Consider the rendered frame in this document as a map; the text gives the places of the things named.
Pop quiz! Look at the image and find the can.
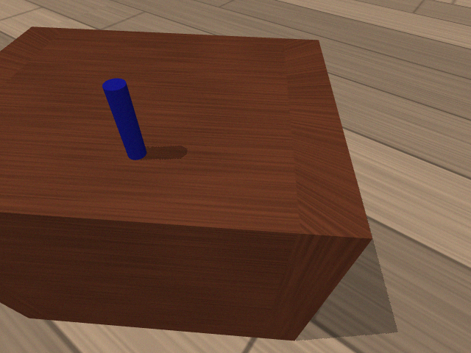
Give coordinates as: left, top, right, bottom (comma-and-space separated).
102, 78, 146, 160

